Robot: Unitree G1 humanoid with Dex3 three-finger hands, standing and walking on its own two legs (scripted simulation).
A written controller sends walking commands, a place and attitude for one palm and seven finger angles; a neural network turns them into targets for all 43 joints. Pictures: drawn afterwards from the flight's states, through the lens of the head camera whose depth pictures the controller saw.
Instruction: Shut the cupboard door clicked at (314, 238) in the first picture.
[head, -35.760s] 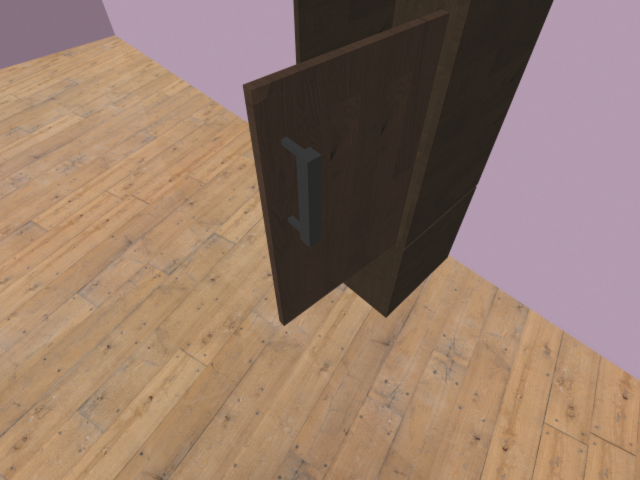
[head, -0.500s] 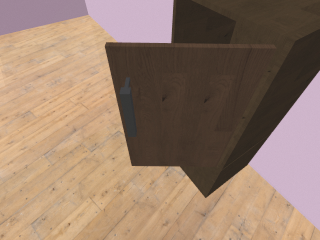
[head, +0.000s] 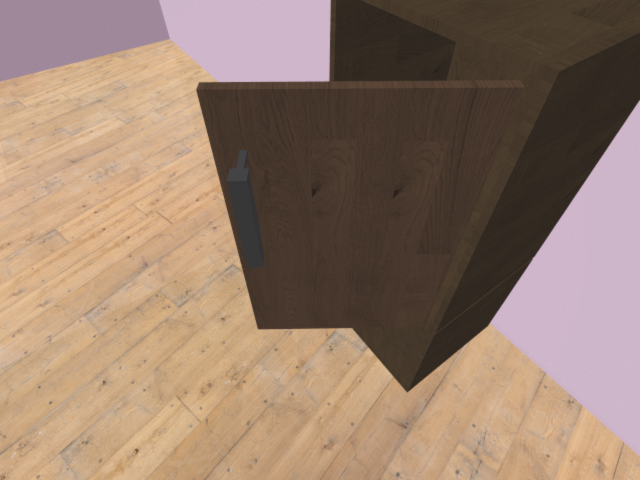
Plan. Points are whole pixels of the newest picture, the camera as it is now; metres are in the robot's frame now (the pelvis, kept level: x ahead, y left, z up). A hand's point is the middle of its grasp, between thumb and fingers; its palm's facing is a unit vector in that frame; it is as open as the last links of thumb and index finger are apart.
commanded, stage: look again from close up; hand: left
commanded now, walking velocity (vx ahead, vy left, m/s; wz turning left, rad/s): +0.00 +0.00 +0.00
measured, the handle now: (249, 211) +0.46 +0.13 +0.07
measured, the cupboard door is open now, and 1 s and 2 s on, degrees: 55 55 55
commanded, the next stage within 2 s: raise the hand and make a fist in 0.08 s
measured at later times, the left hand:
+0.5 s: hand (194, 445) +0.17 +0.16 -0.02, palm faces +0.04 -1.00 -0.01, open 6.7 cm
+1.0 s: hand (164, 433) +0.17 +0.19 +0.00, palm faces +0.08 -1.00 -0.05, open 4.2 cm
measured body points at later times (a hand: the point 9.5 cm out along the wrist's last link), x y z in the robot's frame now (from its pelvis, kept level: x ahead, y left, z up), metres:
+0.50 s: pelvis -0.02 -0.02 -0.07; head +0.00 -0.01 +0.38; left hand +0.16 +0.21 -0.02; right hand +0.20 -0.25 -0.11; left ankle +0.01 +0.11 -0.74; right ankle -0.01 -0.12 -0.74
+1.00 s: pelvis -0.02 -0.01 -0.07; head +0.02 -0.01 +0.38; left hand +0.16 +0.24 +0.01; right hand +0.15 -0.23 -0.15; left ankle +0.01 +0.11 -0.74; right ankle -0.01 -0.12 -0.74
